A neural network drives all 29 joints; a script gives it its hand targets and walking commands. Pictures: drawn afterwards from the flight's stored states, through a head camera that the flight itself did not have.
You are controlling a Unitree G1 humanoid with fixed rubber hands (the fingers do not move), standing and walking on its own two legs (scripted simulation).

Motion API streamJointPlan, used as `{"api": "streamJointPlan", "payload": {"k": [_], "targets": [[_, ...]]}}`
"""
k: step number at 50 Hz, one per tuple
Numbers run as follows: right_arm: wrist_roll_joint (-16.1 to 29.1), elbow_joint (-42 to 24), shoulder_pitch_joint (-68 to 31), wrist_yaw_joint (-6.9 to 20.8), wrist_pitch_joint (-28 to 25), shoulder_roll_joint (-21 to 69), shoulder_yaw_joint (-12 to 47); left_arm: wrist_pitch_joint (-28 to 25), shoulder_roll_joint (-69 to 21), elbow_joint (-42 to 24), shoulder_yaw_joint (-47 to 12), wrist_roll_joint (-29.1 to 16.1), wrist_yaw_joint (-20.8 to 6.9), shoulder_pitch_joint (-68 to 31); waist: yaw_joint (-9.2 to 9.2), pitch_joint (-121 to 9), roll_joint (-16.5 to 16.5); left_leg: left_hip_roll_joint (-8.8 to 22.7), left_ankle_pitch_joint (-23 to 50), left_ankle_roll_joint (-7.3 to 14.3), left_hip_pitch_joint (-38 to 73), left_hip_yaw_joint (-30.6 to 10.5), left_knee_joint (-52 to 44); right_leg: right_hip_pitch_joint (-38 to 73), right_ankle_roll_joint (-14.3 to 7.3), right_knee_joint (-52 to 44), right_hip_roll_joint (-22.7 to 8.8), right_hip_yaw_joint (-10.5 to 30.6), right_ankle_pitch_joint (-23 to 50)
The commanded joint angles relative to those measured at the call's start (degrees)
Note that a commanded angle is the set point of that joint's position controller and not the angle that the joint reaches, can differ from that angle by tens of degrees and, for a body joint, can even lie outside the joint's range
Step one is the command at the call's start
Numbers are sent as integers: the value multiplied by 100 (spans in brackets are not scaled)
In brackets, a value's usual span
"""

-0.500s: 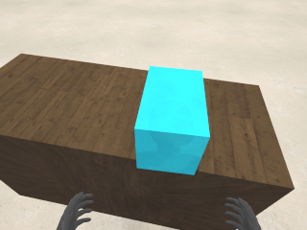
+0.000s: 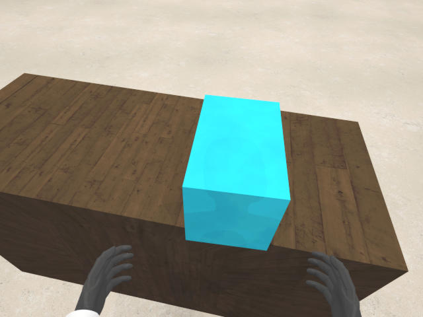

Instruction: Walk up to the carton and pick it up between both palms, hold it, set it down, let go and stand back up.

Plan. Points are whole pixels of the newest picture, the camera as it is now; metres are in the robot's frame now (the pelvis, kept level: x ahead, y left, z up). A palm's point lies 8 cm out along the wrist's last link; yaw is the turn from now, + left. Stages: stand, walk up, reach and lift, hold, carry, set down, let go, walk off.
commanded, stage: reach and lift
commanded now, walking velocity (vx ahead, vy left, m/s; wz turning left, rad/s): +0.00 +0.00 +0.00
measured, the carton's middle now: (234, 168) +0.45 -0.03 +0.03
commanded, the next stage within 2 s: none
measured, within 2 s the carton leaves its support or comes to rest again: neither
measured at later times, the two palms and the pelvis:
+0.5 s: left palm (107, 242) +0.23 +0.19 +0.06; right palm (343, 263) +0.23 -0.20 +0.06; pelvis +0.00 +0.00 +0.00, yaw -1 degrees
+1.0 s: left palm (120, 186) +0.31 +0.18 +0.11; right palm (347, 210) +0.30 -0.21 +0.11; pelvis -0.01 +0.00 +0.00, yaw -2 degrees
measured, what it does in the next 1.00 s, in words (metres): stands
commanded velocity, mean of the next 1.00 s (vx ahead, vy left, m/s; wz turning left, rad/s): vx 0.00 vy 0.00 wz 0.00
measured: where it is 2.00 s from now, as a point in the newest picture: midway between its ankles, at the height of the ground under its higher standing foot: outside the picture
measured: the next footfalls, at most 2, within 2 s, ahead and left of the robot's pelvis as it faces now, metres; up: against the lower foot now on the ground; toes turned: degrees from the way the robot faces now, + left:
none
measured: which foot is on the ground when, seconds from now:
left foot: down 0.00-1.00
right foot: down 0.00-1.00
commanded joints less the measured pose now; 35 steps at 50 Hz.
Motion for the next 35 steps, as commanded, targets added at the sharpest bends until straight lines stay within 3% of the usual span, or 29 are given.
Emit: {"api": "streamJointPlan", "payload": {"k": [1, 9, 15, 26, 35], "targets": [[62, -1248, -122, -62, -299, -361, -190, -310, 438, -1225, 184, -45, 64, -263, -49, -365, 93, -170, 1560, -149, 571, -309, 164, -433, -23, -232, -83, 361, 1078], [136, -1410, -434, -111, -319, -356, -164, -396, 389, -1273, 117, -100, 114, -655, -57, -334, 171, -134, 1289, -125, 650, -382, 132, -569, -66, -237, -77, 384, 736], [201, -1435, -1190, -184, 172, -457, -222, 314, 263, -1442, 233, -91, 151, -1396, -33, -283, 169, -65, 928, -60, 672, -381, -61, -686, -48, -319, -58, 358, 268], [522, -1405, -2342, -380, 853, -767, -262, 1430, 132, -1667, 682, 11, 24, -2515, -129, -702, 39, -145, 1362, -59, 982, -319, 7, -386, 141, -196, 15, 357, 1238], [755, -1191, -3541, -493, 1213, -1005, -221, 1998, 134, -1554, 1032, 64, -122, -3581, -229, -978, 5, -184, 1245, -34, 923, -270, 4, -321, 214, -104, 49, 303, 1494]]}}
